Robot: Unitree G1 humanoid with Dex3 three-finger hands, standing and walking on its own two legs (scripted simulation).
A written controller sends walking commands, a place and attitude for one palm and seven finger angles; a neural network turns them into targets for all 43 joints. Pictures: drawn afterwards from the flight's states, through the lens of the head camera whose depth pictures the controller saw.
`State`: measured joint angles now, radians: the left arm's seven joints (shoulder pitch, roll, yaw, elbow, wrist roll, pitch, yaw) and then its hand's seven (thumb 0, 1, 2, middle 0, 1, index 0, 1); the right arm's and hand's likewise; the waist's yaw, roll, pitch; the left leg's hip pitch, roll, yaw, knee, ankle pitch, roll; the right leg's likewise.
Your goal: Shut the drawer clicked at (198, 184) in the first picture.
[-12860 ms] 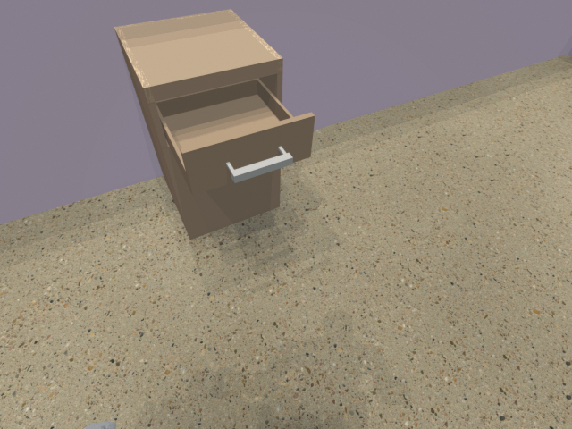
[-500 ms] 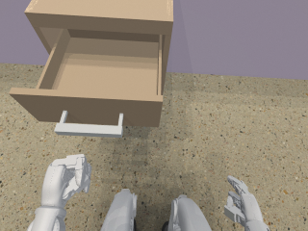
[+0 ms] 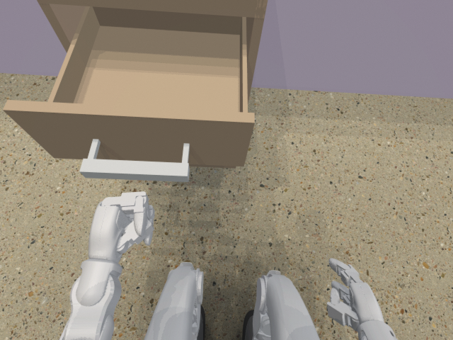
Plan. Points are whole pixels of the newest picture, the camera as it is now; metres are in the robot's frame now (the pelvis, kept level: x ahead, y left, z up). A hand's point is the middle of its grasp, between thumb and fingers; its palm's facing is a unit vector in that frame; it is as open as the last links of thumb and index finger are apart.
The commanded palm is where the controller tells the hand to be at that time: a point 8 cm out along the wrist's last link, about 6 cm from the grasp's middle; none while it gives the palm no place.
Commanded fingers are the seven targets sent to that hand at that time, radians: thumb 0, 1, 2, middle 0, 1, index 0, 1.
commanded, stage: bring the fist close to the handle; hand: left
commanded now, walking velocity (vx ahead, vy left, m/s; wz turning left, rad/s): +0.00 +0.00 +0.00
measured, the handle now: (139, 158) +0.41 +0.19 +0.01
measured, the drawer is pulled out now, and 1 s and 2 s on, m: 0.25 0.25 0.12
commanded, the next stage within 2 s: push the drawer shut in 0.38 s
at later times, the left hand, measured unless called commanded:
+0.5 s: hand (155, 216) +0.31 +0.14 +0.01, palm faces +0.01 -1.00 -0.03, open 3.3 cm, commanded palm +0.29 +0.19 +0.01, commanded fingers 0.00 0.90 0.90 -1.40 -1.60 -1.40 -1.60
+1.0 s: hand (156, 203) +0.33 +0.14 +0.00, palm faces +0.00 -1.00 -0.06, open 3.1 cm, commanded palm +0.34 +0.19 +0.01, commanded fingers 0.00 0.90 0.90 -1.40 -1.60 -1.40 -1.60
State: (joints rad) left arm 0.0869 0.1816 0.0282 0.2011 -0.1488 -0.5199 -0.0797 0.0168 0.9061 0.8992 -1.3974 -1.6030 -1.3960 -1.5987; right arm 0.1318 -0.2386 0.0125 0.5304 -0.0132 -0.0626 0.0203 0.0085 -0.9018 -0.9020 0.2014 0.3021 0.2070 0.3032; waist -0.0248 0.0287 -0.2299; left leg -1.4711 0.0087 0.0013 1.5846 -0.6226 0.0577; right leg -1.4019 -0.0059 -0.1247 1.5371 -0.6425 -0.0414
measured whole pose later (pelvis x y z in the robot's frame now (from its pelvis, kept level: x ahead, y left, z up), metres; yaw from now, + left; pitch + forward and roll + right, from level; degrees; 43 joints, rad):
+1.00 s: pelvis +0.00 -0.02 +0.00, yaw +0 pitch +29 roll -3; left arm -0.09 0.22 0.08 0.36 -0.15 -0.53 -0.08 0.00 0.82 0.92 -1.40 -1.60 -1.40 -1.60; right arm 0.14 -0.25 0.01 0.57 -0.01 -0.01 0.00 0.01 -0.90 -0.90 0.20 0.30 0.21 0.30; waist -0.03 0.03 -0.21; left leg -1.47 0.02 -0.01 1.57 -0.62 0.03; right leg -1.41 0.01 -0.14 1.53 -0.64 -0.07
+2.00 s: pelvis -0.02 +0.00 -0.01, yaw -1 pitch +32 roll -4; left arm -0.75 0.33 0.25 1.02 -0.05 -0.59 -0.02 0.00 0.78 0.97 -1.40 -1.60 -1.40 -1.60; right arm 0.24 -0.26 0.04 0.65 -0.05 0.03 0.01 0.00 -0.90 -0.90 0.20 0.30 0.21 0.30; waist -0.14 0.04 -0.19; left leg -1.57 0.02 0.00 1.58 -0.58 0.05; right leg -1.50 0.00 -0.12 1.54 -0.59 -0.05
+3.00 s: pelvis -0.02 +0.00 -0.03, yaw -4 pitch +37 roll -8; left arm -1.18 0.64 0.37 1.25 0.06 -0.44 -0.07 0.01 0.67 0.92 -1.40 -1.60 -1.40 -1.60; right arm 0.31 -0.25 0.10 0.62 -0.07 0.07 0.02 0.00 -0.90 -0.90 0.20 0.30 0.21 0.30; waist -0.28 0.04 -0.15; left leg -1.75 0.04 -0.04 1.67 -0.58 0.06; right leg -1.66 0.03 -0.16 1.57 -0.57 -0.05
